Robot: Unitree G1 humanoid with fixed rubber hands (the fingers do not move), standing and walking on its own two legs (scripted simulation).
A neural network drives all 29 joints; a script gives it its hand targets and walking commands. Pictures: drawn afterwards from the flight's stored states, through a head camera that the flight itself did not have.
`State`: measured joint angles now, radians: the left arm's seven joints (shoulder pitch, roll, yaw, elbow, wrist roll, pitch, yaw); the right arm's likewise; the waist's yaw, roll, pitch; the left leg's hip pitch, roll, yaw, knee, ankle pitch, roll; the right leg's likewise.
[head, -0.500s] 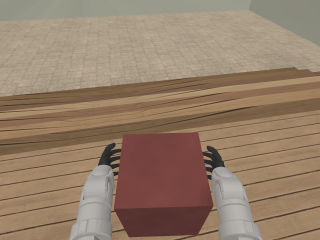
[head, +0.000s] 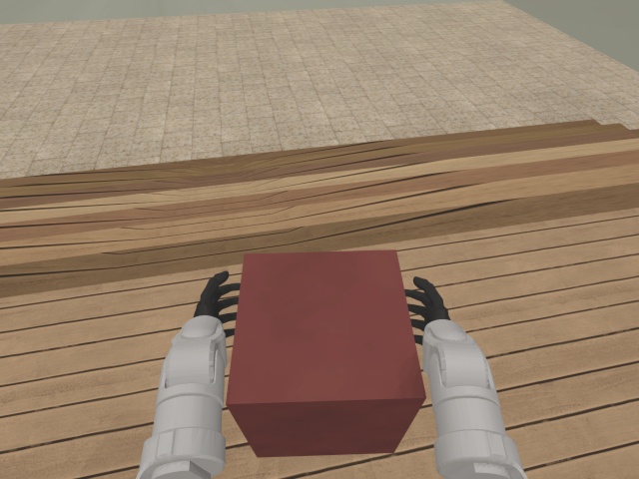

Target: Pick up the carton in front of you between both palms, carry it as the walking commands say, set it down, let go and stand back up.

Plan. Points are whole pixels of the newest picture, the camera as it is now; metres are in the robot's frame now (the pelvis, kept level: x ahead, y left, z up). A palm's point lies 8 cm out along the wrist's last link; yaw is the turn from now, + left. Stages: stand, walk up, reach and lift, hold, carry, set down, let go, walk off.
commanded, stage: reach and lift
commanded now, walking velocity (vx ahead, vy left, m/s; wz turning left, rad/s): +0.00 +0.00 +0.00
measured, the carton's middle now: (323, 359) +0.29 +0.00 -0.05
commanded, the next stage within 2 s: hold in 0.42 s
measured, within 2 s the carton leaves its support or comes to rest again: neither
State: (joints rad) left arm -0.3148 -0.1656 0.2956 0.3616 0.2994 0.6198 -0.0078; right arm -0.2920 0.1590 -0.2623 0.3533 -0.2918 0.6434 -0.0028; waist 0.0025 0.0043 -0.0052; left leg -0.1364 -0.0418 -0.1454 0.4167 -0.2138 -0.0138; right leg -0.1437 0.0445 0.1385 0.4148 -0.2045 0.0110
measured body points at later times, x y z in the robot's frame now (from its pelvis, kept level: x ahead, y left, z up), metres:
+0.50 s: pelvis +0.01 +0.00 +0.00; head -0.03 +0.00 +0.45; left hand +0.31 +0.16 +0.04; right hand +0.30 -0.15 +0.03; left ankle +0.01 +0.13 -0.74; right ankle +0.02 -0.13 -0.74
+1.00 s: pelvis +0.00 +0.00 +0.00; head -0.05 +0.00 +0.45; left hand +0.30 +0.15 +0.05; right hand +0.30 -0.15 +0.04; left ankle +0.01 +0.13 -0.74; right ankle +0.02 -0.13 -0.74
